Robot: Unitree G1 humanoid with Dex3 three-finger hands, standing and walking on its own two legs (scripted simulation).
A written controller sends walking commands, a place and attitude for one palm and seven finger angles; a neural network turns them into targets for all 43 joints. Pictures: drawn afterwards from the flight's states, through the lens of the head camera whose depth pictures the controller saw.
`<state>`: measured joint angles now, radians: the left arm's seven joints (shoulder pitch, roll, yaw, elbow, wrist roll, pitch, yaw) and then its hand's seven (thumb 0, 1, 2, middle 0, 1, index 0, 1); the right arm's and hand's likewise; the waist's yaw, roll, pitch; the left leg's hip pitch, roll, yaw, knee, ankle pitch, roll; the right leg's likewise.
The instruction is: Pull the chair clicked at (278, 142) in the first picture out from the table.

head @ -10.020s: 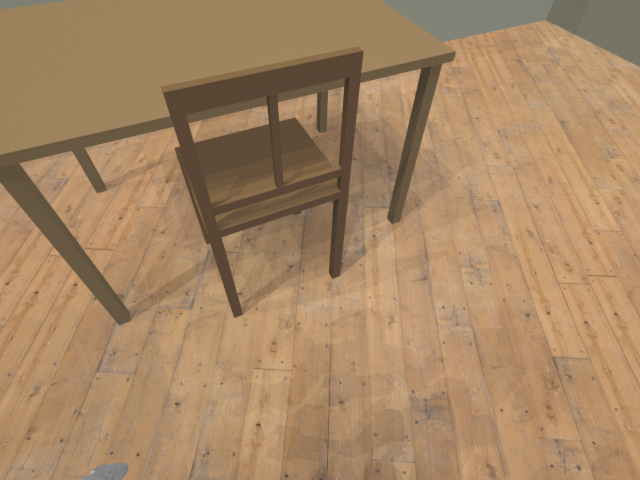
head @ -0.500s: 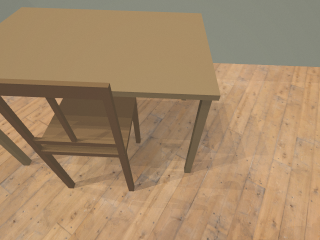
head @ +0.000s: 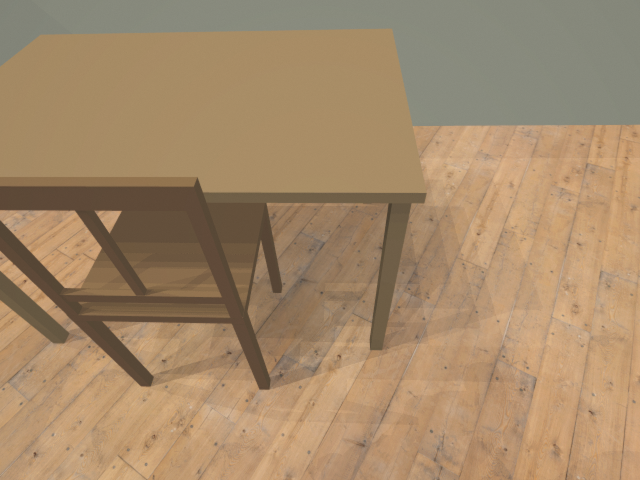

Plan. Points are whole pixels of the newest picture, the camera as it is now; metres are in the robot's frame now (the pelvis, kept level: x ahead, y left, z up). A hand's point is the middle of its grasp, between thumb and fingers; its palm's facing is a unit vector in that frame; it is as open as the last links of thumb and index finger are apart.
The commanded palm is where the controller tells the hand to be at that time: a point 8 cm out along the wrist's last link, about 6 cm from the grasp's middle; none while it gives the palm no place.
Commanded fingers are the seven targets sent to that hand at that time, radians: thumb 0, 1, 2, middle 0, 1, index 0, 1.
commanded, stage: look again from close up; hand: left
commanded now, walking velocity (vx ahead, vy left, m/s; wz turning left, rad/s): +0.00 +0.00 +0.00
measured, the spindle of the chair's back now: (115, 255) +0.51 +0.43 -0.10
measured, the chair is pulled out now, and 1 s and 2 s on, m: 0.00 0.00 0.00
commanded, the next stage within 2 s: shuffle to correct the standing spot in 0.50 s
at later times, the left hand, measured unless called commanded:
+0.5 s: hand out of the picture +0.01 +0.16 -0.17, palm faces +0.04 -0.98 -0.20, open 7.4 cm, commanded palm none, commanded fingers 0.00 0.90 0.90 -0.20 -0.30 -0.20 -0.30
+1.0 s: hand out of the picture +0.02 +0.19 -0.18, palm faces +0.06 -0.98 -0.19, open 7.4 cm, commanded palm none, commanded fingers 0.00 0.90 0.90 -0.20 -0.30 -0.20 -0.30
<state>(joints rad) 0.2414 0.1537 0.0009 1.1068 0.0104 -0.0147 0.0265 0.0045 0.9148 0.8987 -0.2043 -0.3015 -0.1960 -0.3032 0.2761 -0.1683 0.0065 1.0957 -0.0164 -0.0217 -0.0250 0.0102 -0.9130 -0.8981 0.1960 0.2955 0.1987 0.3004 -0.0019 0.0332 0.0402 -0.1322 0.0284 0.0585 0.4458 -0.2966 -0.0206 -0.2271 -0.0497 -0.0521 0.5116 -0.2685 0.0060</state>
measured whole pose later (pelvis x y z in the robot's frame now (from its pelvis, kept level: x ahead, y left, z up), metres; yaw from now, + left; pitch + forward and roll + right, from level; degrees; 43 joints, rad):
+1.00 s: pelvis +0.04 +0.01 -0.01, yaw +0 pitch +0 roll +0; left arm 0.31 0.16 0.05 1.08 0.02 0.01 0.01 0.01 0.91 0.90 -0.20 -0.30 -0.19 -0.30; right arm 0.40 -0.13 0.00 1.09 -0.03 -0.04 -0.03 0.01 -0.91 -0.90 0.20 0.30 0.20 0.30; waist 0.00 -0.02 0.04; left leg -0.14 0.02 0.06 0.54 -0.40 0.01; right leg -0.31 -0.04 -0.09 0.73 -0.49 -0.05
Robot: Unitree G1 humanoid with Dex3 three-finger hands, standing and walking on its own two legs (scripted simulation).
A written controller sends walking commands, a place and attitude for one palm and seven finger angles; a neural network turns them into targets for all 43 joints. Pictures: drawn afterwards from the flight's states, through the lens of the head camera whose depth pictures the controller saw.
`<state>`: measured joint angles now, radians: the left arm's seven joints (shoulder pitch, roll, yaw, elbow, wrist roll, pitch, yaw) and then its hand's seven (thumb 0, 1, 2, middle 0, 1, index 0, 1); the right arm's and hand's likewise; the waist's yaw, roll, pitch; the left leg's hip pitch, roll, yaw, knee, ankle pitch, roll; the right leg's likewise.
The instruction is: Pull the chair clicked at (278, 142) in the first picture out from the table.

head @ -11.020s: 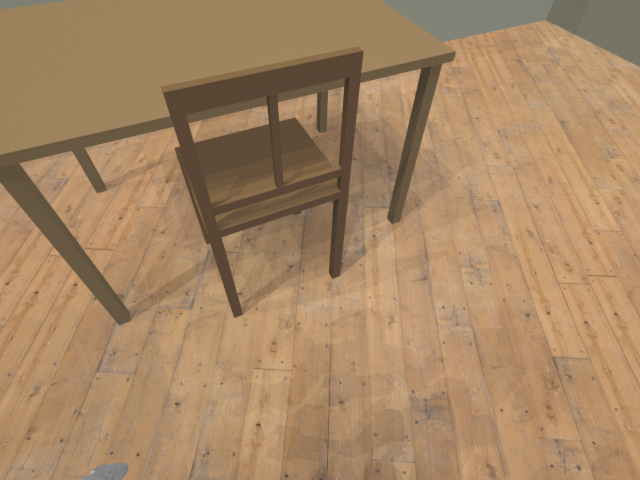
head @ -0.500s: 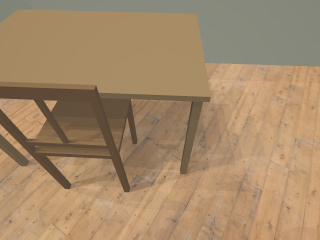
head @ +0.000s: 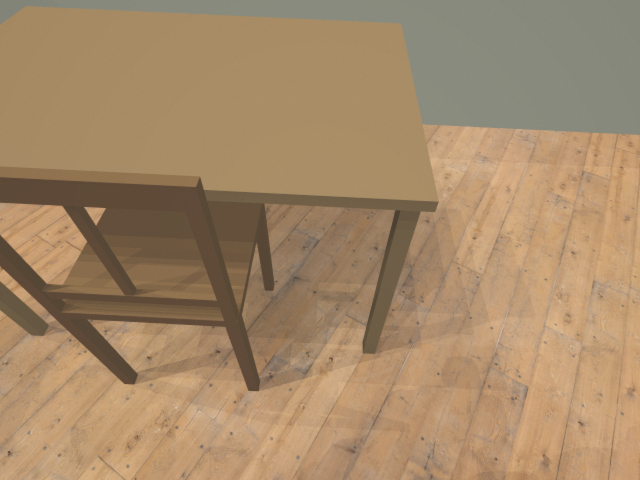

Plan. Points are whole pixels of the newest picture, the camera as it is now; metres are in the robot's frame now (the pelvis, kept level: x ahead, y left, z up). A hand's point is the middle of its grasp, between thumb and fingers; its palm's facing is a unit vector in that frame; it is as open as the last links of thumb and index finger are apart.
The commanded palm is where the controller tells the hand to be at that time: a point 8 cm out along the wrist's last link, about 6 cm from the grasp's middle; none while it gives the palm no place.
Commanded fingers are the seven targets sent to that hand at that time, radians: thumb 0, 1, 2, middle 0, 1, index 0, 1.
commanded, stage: come to a stop and stand still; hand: left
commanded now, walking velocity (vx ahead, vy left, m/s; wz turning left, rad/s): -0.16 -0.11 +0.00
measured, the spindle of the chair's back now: (104, 253) +0.47 +0.42 -0.09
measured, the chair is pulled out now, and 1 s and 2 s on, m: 0.00 0.00 0.00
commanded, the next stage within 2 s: look again from close up in 0.92 s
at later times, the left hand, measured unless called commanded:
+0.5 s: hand out of the picture +0.04 +0.19 -0.17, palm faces +0.02 -0.97 -0.23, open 7.3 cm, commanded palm none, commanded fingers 0.00 0.90 0.90 -0.20 -0.30 -0.20 -0.30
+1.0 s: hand out of the picture -0.01 +0.20 -0.16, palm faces +0.01 -0.98 -0.22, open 7.4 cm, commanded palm none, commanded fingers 0.00 0.90 0.90 -0.20 -0.30 -0.20 -0.30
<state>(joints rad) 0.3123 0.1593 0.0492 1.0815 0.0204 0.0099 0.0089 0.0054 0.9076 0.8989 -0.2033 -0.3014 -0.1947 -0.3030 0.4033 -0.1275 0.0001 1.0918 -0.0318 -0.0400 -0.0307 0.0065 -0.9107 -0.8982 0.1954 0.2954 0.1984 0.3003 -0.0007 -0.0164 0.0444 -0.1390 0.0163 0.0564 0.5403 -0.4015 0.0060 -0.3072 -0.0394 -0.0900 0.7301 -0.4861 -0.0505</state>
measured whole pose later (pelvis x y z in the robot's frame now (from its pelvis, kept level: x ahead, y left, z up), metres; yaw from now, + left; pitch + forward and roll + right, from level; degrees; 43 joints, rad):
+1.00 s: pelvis -0.01 +0.02 +0.01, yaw +0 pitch -1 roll +1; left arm 0.28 0.17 -0.01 1.09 0.01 0.00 0.02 0.00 0.91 0.90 -0.20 -0.30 -0.20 -0.30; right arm 0.31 -0.16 0.02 1.10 -0.02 -0.02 -0.02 0.01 -0.91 -0.90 0.20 0.30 0.20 0.30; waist 0.00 0.01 0.04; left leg -0.16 0.01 0.10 0.44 -0.26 0.02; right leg -0.23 -0.04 -0.09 0.47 -0.23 -0.01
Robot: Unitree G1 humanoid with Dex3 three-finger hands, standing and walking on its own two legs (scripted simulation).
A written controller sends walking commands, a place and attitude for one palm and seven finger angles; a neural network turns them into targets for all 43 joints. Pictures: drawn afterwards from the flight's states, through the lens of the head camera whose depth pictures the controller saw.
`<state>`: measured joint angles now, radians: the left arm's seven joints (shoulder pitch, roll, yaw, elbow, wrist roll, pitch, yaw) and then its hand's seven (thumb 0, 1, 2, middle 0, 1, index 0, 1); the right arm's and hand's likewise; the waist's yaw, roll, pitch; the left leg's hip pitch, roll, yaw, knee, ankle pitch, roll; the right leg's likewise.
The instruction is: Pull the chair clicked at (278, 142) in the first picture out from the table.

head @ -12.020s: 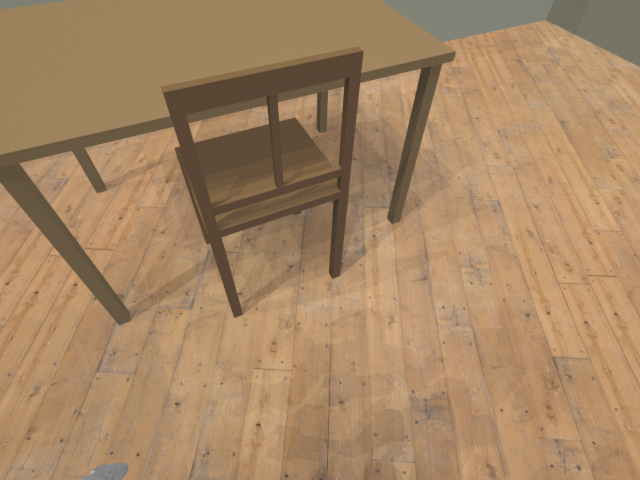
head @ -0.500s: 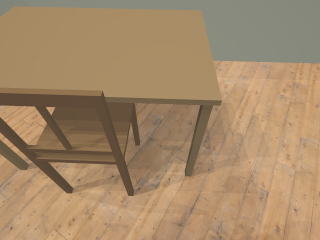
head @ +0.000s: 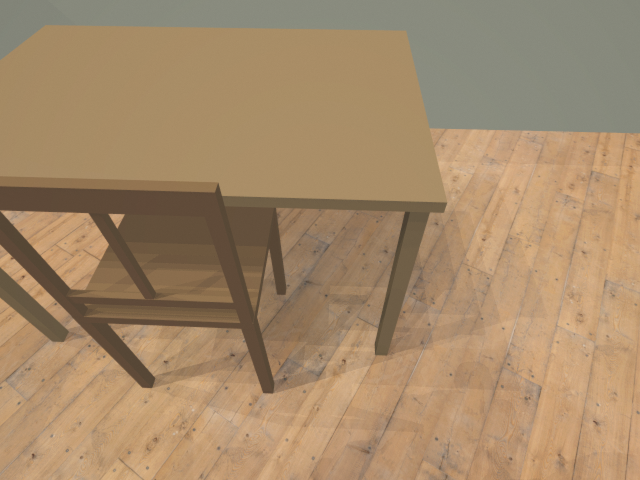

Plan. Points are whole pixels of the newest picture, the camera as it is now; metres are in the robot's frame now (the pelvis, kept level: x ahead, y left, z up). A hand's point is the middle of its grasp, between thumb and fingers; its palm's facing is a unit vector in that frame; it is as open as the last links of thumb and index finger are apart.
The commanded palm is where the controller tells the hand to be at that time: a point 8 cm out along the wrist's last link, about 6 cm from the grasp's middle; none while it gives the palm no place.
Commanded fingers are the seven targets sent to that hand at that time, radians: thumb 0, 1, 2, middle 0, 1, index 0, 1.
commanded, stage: look again from close up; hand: left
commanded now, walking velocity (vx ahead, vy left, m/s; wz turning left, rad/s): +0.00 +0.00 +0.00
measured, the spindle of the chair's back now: (126, 258) +0.49 +0.40 -0.10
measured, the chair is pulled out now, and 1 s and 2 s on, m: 0.00 0.00 0.00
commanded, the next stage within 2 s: raise the hand toward the chair's back in 0.74 s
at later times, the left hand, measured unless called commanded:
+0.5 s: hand out of the picture +0.02 +0.16 -0.17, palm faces +0.02 -0.98 -0.20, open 7.4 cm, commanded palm none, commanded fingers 0.00 0.90 0.90 -0.20 -0.30 -0.20 -0.30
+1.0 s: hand (195, 430) +0.19 +0.17 -0.05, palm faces +0.24 -0.97 -0.09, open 7.6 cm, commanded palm +0.12 +0.22 -0.07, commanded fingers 0.00 0.69 0.81 -0.18 -0.27 -0.18 -0.27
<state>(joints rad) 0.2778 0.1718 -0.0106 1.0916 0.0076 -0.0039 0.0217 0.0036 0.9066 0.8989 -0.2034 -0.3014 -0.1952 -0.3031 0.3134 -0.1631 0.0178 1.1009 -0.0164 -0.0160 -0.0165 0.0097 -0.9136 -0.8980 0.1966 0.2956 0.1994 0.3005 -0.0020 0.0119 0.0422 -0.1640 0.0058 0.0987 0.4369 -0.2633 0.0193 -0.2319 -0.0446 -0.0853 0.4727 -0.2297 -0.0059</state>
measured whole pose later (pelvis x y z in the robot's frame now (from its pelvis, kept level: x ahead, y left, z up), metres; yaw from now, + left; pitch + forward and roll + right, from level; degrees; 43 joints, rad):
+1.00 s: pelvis +0.00 -0.02 -0.01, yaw +2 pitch +2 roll +1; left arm 0.37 0.15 0.07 0.25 -0.16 -0.15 0.02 0.01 0.87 0.88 -0.20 -0.29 -0.19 -0.30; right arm 0.30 -0.22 -0.01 0.83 0.02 -0.24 -0.06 0.02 -0.91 -0.90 0.20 0.30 0.20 0.30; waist -0.02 0.01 -0.01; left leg -0.28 0.02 0.06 0.57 -0.32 0.00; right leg -0.33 -0.04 -0.12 0.60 -0.30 -0.03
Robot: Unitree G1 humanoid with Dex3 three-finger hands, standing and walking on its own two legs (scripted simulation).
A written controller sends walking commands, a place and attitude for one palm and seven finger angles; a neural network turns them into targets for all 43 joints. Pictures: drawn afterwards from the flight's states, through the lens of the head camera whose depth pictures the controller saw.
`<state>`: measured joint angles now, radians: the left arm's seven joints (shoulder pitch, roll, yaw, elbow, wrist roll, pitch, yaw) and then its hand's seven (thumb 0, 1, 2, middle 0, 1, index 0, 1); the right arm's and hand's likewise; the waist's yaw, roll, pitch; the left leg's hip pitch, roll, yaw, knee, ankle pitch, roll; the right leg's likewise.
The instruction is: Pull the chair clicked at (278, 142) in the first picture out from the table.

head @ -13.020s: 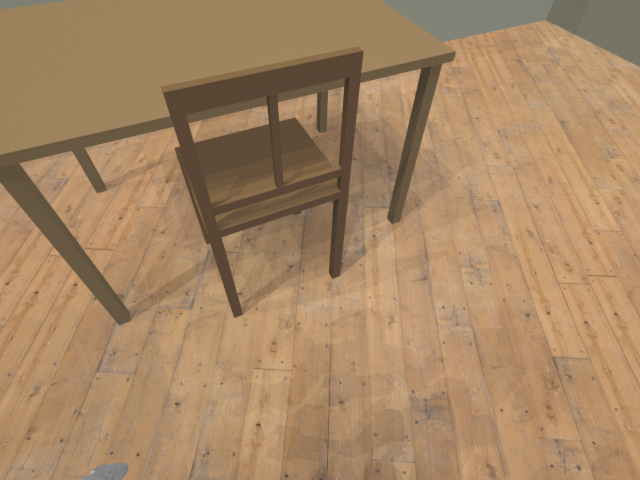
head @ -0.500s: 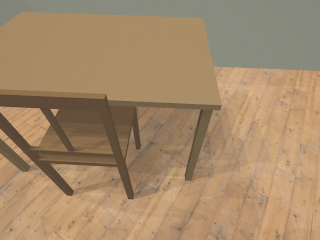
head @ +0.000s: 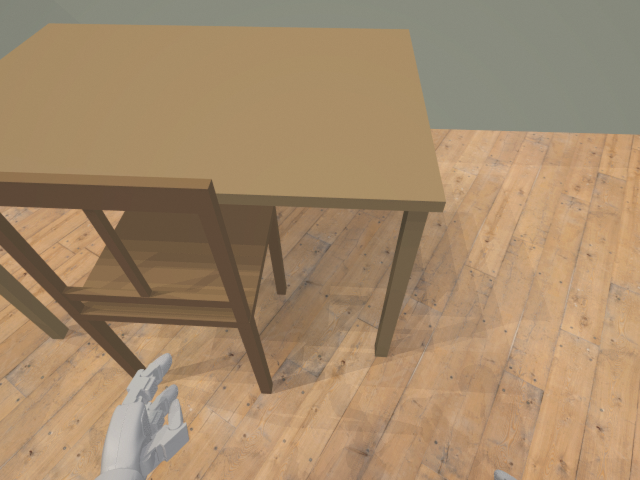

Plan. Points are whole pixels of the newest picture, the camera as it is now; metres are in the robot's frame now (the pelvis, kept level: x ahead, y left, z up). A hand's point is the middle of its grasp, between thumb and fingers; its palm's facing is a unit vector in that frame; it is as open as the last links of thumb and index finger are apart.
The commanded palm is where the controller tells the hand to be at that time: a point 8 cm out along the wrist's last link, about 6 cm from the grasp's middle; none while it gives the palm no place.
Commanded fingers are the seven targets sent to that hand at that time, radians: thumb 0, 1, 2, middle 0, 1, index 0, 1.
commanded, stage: raise the hand toward the chair's back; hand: left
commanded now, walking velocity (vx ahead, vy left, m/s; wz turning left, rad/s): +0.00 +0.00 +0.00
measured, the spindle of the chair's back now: (121, 255) +0.50 +0.40 -0.09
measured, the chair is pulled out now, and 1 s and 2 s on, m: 0.00 0.00 0.00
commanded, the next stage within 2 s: aim the fingers beside a spindle in 1.94 s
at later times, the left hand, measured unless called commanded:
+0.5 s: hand (183, 452) +0.17 +0.18 -0.05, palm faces -0.08 -1.00 -0.03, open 11.3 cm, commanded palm +0.14 +0.24 -0.05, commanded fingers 0.00 0.11 0.56 -0.12 -0.18 -0.12 -0.18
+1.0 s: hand (162, 429) +0.19 +0.21 -0.04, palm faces -0.03 -1.00 -0.04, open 15.5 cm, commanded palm +0.17 +0.27 -0.04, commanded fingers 0.00 -0.48 0.31 -0.06 -0.08 -0.06 -0.08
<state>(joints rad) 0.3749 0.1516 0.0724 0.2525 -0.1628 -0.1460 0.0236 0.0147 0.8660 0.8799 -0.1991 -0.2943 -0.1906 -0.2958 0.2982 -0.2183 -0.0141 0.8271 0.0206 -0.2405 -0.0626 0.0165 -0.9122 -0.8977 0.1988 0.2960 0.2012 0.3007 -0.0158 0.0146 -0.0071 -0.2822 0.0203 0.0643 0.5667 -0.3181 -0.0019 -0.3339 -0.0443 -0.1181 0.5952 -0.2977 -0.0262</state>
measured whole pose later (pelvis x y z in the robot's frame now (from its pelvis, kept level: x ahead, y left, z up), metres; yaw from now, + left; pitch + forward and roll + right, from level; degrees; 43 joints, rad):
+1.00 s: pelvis -0.03 +0.03 -0.08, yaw +0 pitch +16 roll -3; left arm 0.39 0.24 0.15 -0.05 -0.24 -0.39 -0.25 0.00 -0.25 0.41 -0.09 -0.12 -0.08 -0.12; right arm 0.21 -0.24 -0.01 0.50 0.02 -0.22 -0.05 0.02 -0.91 -0.90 0.20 0.30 0.20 0.30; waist 0.00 0.01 -0.13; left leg -0.93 0.03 0.01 1.20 -0.56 0.04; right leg -0.93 -0.06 -0.12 1.12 -0.47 -0.01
